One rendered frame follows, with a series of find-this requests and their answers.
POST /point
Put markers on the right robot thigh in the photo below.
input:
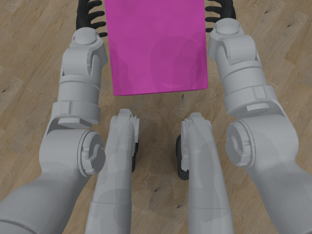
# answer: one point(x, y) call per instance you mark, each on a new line
point(209, 211)

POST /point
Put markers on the robot right upper arm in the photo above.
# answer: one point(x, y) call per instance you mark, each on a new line
point(266, 147)

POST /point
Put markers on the carton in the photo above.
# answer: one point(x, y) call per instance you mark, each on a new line
point(157, 46)

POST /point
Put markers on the robot left foot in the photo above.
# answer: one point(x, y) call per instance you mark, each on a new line
point(134, 157)

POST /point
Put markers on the robot right hand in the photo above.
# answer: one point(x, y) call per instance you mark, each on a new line
point(226, 11)

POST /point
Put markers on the robot left forearm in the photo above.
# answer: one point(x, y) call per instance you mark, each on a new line
point(79, 83)

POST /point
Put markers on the robot left hand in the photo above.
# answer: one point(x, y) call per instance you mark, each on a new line
point(84, 19)

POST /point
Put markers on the robot left upper arm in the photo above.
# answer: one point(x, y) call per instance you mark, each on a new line
point(68, 158)

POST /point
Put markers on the robot right forearm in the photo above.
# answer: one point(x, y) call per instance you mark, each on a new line
point(247, 93)

